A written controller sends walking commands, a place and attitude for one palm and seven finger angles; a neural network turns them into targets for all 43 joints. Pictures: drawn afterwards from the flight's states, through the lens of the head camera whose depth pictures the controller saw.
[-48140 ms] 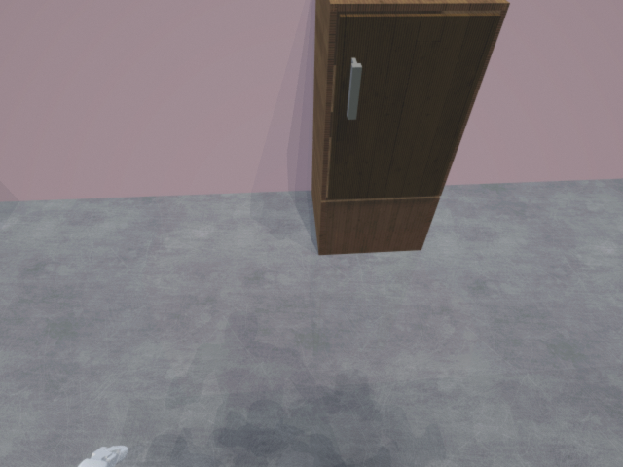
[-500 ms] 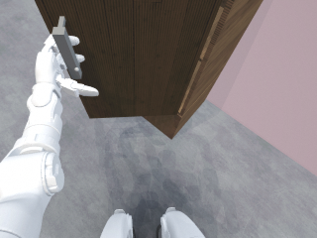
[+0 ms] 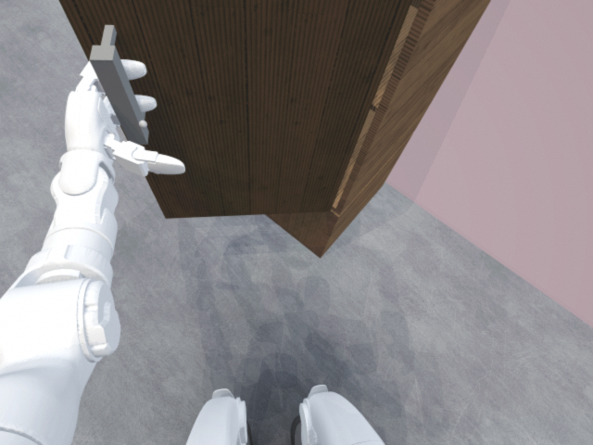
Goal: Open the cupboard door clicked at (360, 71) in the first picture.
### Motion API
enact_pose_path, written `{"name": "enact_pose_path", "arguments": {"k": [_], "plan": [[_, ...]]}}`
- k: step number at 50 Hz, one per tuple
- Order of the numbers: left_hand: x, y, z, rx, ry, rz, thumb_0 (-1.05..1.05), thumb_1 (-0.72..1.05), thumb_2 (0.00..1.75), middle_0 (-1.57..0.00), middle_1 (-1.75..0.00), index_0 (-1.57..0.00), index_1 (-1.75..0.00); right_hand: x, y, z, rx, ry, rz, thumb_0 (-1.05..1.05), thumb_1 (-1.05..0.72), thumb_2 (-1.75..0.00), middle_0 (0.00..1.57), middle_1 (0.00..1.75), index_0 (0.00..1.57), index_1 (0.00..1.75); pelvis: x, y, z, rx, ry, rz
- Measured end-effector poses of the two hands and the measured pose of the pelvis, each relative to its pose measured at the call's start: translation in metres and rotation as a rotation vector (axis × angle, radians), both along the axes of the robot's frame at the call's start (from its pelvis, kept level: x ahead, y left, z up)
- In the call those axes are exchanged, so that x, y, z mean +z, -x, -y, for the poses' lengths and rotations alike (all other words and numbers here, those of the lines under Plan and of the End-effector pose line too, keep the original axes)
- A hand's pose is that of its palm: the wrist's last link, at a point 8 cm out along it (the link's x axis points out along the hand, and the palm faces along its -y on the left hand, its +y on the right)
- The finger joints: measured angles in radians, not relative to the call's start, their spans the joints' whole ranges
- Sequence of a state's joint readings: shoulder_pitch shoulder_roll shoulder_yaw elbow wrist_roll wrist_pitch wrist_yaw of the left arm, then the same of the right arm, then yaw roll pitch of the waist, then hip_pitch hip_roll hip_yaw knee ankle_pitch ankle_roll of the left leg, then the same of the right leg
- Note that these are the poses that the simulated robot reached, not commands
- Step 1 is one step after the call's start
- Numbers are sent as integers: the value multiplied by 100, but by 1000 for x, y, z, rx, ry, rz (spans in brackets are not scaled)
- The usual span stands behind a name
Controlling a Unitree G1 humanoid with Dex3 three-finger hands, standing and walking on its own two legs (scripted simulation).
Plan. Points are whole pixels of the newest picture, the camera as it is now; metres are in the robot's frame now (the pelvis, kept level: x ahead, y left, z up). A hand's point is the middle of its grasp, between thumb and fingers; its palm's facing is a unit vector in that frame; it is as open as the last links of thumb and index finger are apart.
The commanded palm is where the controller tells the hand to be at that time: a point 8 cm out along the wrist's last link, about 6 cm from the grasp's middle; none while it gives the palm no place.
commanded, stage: close the thumb around the handle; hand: left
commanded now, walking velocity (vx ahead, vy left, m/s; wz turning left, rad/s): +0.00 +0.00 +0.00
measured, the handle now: (125, 89) +0.57 +0.18 +0.08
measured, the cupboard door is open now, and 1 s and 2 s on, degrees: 45 46 84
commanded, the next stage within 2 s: pull the door open along its arc in 0.78 s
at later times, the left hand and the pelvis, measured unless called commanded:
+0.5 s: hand (139, 128) +0.51 +0.16 +0.07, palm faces +0.02 -1.00 -0.02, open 9.3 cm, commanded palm +0.49 +0.20 +0.07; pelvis +0.01 +0.00 +0.00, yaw +0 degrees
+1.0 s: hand (140, 128) +0.51 +0.16 +0.07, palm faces +0.02 -1.00 -0.01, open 6.1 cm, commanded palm +0.48 +0.20 +0.07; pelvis +0.00 +0.00 +0.00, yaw +0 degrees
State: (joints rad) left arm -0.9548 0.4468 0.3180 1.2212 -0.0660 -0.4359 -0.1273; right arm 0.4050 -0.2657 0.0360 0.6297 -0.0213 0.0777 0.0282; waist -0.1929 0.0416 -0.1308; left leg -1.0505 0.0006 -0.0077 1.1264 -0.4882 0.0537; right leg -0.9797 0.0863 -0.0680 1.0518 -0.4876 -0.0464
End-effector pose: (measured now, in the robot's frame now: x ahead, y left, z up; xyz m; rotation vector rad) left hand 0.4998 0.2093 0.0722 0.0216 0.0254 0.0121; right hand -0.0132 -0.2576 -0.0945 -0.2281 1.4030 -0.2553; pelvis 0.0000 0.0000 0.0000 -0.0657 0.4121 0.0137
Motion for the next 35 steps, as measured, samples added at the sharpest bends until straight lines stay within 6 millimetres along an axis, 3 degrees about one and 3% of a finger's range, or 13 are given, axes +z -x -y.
{"name": "enact_pose_path", "arguments": {"k": [8,13,35], "plan": [[2,1,-1,-8,0,11,-1,-48,31,-30,-121,-29,-120,1,-7,1,-3,-3,13,0,-91,-90,20,30,20,30,2,-4,0,-5,-2,2],[3,4,-1,-4,5,8,-1,-37,36,-31,-122,-29,-122,1,-12,-1,0,-12,20,0,-91,-90,20,30,20,30,4,-6,0,-5,-3,8],[3,10,-2,12,5,22,0,69,81,-35,-130,-34,-133,-3,-17,-1,14,-14,27,0,-91,-90,20,30,20,30,2,-3,-1,3,-3,13]]}}
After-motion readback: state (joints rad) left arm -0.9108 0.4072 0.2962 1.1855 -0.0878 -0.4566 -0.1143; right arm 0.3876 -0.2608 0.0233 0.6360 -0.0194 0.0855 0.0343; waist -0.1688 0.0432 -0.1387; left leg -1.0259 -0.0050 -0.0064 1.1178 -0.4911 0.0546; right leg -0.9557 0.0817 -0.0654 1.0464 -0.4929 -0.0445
